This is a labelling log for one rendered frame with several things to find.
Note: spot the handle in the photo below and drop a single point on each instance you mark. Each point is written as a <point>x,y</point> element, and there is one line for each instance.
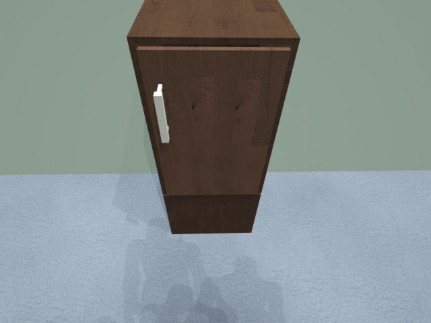
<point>161,114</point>

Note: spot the cupboard door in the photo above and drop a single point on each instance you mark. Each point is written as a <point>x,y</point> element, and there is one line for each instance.
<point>220,105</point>

